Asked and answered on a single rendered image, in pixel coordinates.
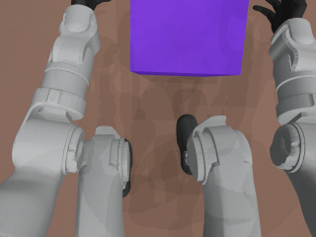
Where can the carton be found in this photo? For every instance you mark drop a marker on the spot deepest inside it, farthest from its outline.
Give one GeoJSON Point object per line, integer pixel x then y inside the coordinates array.
{"type": "Point", "coordinates": [195, 38]}

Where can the robot right hand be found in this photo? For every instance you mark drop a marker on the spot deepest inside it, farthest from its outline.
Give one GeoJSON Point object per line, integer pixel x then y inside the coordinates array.
{"type": "Point", "coordinates": [284, 10]}

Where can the robot left upper arm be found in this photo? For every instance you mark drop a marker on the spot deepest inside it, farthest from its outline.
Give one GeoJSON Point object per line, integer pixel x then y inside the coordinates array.
{"type": "Point", "coordinates": [45, 152]}

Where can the robot right shin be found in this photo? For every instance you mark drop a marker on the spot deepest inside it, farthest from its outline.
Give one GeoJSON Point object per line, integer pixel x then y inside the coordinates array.
{"type": "Point", "coordinates": [219, 121]}

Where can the robot right forearm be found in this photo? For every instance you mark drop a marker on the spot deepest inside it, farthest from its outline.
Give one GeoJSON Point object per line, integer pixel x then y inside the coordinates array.
{"type": "Point", "coordinates": [293, 52]}

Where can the robot right thigh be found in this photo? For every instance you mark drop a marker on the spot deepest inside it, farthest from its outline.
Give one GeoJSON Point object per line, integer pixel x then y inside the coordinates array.
{"type": "Point", "coordinates": [229, 194]}

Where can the robot left hand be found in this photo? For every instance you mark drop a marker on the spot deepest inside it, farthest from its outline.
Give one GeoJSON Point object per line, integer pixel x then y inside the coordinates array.
{"type": "Point", "coordinates": [92, 4]}

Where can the robot right upper arm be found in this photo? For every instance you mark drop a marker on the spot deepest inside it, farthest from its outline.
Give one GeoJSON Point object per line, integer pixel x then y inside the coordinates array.
{"type": "Point", "coordinates": [294, 150]}

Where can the robot left forearm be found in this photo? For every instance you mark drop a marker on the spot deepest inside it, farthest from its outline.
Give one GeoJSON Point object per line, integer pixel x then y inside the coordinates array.
{"type": "Point", "coordinates": [61, 96]}

